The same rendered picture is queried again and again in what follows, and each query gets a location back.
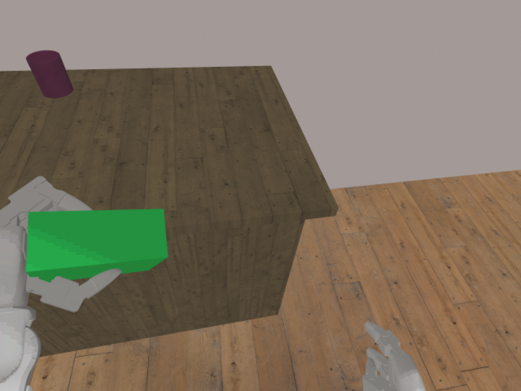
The sponge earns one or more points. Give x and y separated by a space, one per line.
82 244

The right robot hand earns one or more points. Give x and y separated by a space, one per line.
397 373

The left robot hand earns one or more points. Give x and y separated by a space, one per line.
15 284

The robot left forearm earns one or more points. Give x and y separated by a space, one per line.
20 347

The table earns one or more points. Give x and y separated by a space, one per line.
218 148

